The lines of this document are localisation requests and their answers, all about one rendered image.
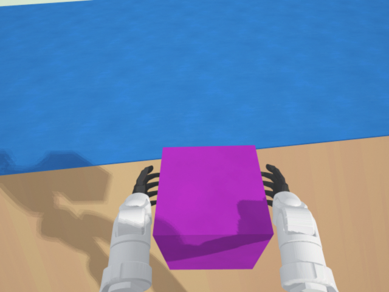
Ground robot right hand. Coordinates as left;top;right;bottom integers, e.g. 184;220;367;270
261;164;290;206

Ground robot left hand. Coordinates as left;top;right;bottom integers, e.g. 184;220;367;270
132;165;160;206

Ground carton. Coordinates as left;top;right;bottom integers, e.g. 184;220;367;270
153;145;274;269

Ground right robot forearm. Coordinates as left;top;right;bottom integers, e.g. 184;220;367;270
272;191;339;292

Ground left robot forearm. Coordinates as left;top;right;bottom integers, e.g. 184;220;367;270
99;193;152;292

